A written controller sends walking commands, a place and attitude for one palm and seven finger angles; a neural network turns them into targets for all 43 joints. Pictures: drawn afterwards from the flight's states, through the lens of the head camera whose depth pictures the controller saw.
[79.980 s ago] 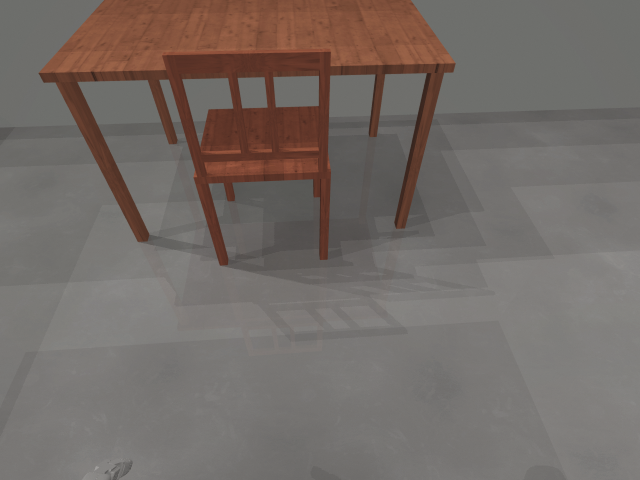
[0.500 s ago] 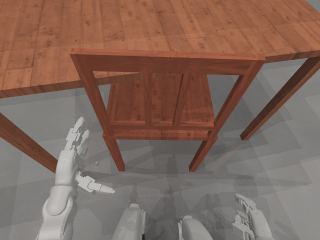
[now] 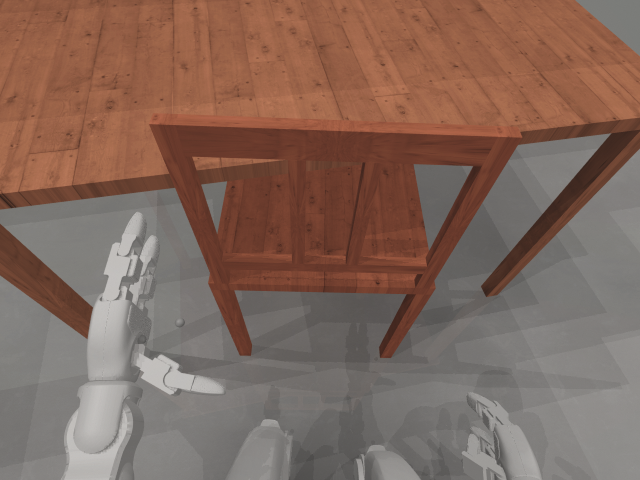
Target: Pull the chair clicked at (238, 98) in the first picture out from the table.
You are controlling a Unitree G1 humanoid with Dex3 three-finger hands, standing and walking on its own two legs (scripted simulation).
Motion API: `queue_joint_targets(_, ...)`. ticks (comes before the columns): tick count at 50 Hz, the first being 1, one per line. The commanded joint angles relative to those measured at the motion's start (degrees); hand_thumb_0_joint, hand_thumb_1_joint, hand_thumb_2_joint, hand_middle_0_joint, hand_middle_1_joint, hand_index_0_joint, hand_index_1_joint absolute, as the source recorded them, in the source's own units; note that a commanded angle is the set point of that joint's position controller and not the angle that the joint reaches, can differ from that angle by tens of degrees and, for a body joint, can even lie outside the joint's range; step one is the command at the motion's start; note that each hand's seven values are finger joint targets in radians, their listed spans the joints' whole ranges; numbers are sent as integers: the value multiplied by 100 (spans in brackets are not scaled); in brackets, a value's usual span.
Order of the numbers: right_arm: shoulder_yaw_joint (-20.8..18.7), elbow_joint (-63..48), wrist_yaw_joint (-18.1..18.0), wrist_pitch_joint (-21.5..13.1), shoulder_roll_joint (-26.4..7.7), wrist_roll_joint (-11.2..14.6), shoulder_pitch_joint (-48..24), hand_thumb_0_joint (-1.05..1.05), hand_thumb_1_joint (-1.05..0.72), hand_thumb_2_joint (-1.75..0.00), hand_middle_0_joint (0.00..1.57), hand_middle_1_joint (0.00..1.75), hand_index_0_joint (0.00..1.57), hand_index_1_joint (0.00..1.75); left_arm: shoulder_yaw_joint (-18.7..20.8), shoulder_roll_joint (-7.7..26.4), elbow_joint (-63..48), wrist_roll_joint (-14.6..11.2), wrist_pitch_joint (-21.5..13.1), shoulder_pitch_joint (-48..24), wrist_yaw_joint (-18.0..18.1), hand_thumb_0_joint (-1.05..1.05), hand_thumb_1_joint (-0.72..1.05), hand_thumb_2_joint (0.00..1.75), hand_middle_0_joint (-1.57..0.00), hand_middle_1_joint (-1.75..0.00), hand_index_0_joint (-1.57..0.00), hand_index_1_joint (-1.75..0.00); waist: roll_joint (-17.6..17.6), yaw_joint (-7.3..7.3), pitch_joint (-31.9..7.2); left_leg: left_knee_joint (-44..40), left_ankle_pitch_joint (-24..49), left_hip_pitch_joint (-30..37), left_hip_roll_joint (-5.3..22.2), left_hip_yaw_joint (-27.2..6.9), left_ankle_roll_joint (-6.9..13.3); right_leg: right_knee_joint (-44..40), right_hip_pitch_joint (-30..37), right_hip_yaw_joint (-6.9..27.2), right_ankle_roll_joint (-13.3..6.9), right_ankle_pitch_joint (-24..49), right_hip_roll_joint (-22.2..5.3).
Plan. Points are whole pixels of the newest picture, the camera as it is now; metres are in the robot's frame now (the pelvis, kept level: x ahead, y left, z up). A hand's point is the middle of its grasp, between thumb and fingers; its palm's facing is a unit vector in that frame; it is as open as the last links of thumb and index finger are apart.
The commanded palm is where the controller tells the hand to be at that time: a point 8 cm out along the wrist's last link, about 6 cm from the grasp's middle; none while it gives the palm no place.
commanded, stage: aim the fingers beside a spindle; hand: left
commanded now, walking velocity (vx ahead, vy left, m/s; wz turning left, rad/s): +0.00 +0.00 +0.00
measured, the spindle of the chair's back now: (297, 216) +0.48 +0.06 +0.00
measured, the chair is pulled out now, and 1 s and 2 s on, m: -0.07 -0.07 -0.07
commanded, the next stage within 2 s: push the fingers through the gap in 0.58 s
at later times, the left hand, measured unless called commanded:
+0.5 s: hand (197, 342) +0.29 +0.17 -0.02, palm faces +0.02 -1.00 +0.03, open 16.9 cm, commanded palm +0.27 +0.22 +0.02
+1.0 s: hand (183, 291) +0.32 +0.18 +0.05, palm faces +0.09 -0.99 -0.06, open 16.9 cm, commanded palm +0.31 +0.23 +0.02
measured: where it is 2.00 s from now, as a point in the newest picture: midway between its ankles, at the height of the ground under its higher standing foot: outside the picture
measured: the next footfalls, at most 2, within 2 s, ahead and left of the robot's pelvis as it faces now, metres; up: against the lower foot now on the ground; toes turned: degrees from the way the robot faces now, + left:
none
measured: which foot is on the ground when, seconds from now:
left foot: down 0.00-1.00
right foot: down 0.00-1.00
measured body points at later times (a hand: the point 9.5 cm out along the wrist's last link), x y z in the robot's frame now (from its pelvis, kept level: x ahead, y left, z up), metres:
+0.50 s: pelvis -0.01 +0.00 -0.01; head +0.09 +0.02 +0.43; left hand +0.28 +0.23 -0.02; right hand +0.16 -0.25 -0.10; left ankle +0.04 +0.10 -0.63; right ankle -0.02 -0.11 -0.63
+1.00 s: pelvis +0.00 +0.01 -0.01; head +0.09 +0.03 +0.43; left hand +0.31 +0.23 +0.05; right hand +0.17 -0.24 -0.10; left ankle +0.04 +0.10 -0.63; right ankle -0.02 -0.11 -0.63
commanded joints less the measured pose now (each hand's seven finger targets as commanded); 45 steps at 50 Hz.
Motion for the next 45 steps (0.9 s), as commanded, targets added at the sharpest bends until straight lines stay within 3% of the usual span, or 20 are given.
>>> queue_joint_targets(1, -250, -796, 21, -19, -967, 159, -282, 0, -90, -90, 20, 30, 20, 30, -49, -106, 1221, -148, 482, -618, -432, 0, -50, 30, -6, -8, -6, -8, -657, -312, -240, -802, 440, 809, 3, -2, 98, -1190, -49, 38, 17, 778, -42)
queue_joint_targets(4, -295, -960, -82, -96, -1042, 211, -233, 0, -90, -90, 20, 30, 20, 30, -63, 6, 789, -377, 420, -1185, -847, 0, -50, 30, -6, -8, -6, -8, -524, -255, -1011, -730, 564, 1009, 8, -4, 155, -1167, 231, 145, 18, 852, -91)
queue_joint_targets(8, -318, -986, -200, -371, -815, 76, -66, 0, -90, -90, 20, 30, 20, 30, 435, 971, -2173, -390, -497, -1485, -386, 0, -50, 30, -6, -8, -6, -8, 882, 165, -2951, -881, 2051, 2752, 66, 4, 51, -903, 594, 108, -97, 1698, -73)
queue_joint_targets(10, -279, -821, -219, -415, -742, 21, 3, 0, -90, -90, 20, 30, 20, 30, 751, 1255, -2468, -325, -710, -1031, 51, 0, -50, 30, -6, -8, -6, -8, 962, 191, -2822, -946, 2433, 2928, 91, -3, -11, -894, 517, 64, -105, 1871, -42)
queue_joint_targets(11, -270, -744, -212, -369, -765, -1, 77, 0, -90, -90, 20, 30, 20, 30, 1040, 1503, -2123, -245, -669, -838, 232, 0, -50, 30, -6, -8, -6, -8, 710, 127, -2539, -924, 2333, 2607, 102, -42, 6, -877, 485, 47, -85, 1836, -8)
queue_joint_targets(14, -238, -518, -72, -198, -836, 8, -128, 0, -90, -90, 20, 30, 20, 30, 653, 757, 172, -67, -214, -1020, 168, 0, -50, 30, -6, -8, -6, -8, 36, -321, -750, -717, 979, 1192, 57, -33, 55, -995, -110, 41, 22, 1087, -2)
queue_joint_targets(16, -221, -568, -26, -87, -941, 95, -210, 0, -90, -90, 20, 30, 20, 30, 274, 238, 1480, -112, 238, -953, -230, 0, -50, 30, -6, -8, -6, -8, -494, -407, -28, -691, 136, 551, -2, 16, 90, -1225, -298, 132, 28, 356, -28)
queue_joint_targets(20, -285, -856, -119, -98, -1147, 288, -134, 0, -90, -90, 20, 30, 20, 30, 148, 123, 1518, -526, 661, -1220, -1070, 0, -50, 30, -6, -8, -6, -8, -482, -232, -959, -744, 515, 899, -4, 52, 158, -1304, 357, 253, 16, 766, -114)
queue_joint_targets(22, -339, -922, -150, -224, -1055, 210, -112, 0, -90, -90, 20, 30, 20, 30, 298, 481, 278, -602, 294, -1570, -1094, 0, -50, 30, -6, -8, -6, -8, -153, -118, -1837, -674, 1116, 1360, 45, 30, 167, -1067, 589, 227, 2, 1404, -100)
queue_joint_targets(23, -355, -949, -181, -311, -982, 167, -127, 0, -90, -90, 20, 30, 20, 30, 421, 817, -871, -588, -33, -2011, -942, 0, -50, 30, -6, -8, -6, -8, 374, -17, -2424, -713, 1569, 1930, 72, 24, 149, -974, 681, 207, -26, 1699, -95)
queue_joint_targets(25, -335, -907, -217, -466, -832, 82, 47, 0, -90, -90, 20, 30, 20, 30, 638, 1177, -2362, -508, -546, -1461, -435, 0, -50, 30, -6, -8, -6, -8, 1029, 224, -3136, -934, 2580, 3098, 117, 2, 14, -888, 650, 83, -114, 2059, -58)
queue_joint_targets(26, -322, -824, -226, -482, -815, 40, 170, 0, -90, -90, 20, 30, 20, 30, 936, 1483, -2597, -450, -671, -1025, -129, 0, -50, 30, -6, -8, -6, -8, 1029, 268, -3082, -996, 2867, 3226, 144, -51, -50, -848, 556, 15, -134, 2109, -16)
queue_joint_targets(27, -289, -765, -212, -474, -738, 13, 126, 0, -90, -90, 20, 30, 20, 30, 799, 1281, -2572, -367, -725, -869, 89, 0, -50, 30, -6, -8, -6, -8, 1020, 175, -2891, -978, 2960, 3194, 134, -38, -51, -844, 454, 5, -109, 2168, -24)
queue_joint_targets(30, -276, -499, -73, -309, -784, -22, -18, 0, -90, -90, 20, 30, 20, 30, 897, 1006, -590, -105, -441, -797, 341, 0, -50, 30, -6, -8, -6, -8, 299, -173, -1357, -778, 2009, 1883, 114, -98, 7, -822, 95, -43, -17, 1809, -14)
queue_joint_targets(32, -257, -475, 22, -158, -889, 7, -71, 0, -90, -90, 20, 30, 20, 30, 365, 343, 1118, 38, 42, -651, 47, 0, -50, 30, -6, -8, -6, -8, -287, -393, -296, -688, 986, 964, 58, -49, 39, -923, -322, -64, 17, 1199, -3)
queue_joint_targets(34, -269, -658, 17, -64, -1068, 168, -214, 0, -90, -90, 20, 30, 20, 30, 79, 36, 1519, -141, 447, -1021, -455, 0, -50, 30, -6, -8, -6, -8, -602, -327, -379, -785, 448, 832, 5, -3, 97, -1110, -140, 20, 22, 764, -40)
queue_joint_targets(36, -295, -798, -70, -70, -1135, 266, -133, 0, -90, -90, 20, 30, 20, 30, -70, -68, 1499, -359, 664, -1371, -875, 0, -50, 30, -6, -8, -6, -8, -503, -347, -710, -858, 563, 1098, 19, -15, 138, -1222, 104, 65, 4, 908, -58)
queue_joint_targets(40, -374, -846, -238, -311, -1015, 113, 5, 0, -90, -90, 20, 30, 20, 30, 657, 1096, -1106, -481, -28, -2452, -767, 0, -50, 30, -6, -8, -6, -8, 430, -30, -2805, -774, 2090, 2546, 108, -51, 106, -950, 639, 131, -35, 1993, -79)
queue_joint_targets(42, -316, -693, -256, -401, -878, 20, 103, 0, -90, -90, 20, 30, 20, 30, 824, 1296, -1784, -392, -468, -2235, -311, 0, -50, 30, -6, -8, -6, -8, 824, 65, -2986, -830, 2734, 3082, 151, -124, -14, -766, 287, 18, -89, 2096, -36)
queue_joint_targets(45, -268, -453, -129, -383, -810, -77, -8, 0, -90, -90, 20, 30, 20, 30, 780, 985, -711, -192, -597, -1829, 144, 0, -50, 30, -6, -8, -6, -8, 663, -100, -2069, -697, 2564, 2506, 148, -165, -44, -681, -82, -65, -58, 1965, -21)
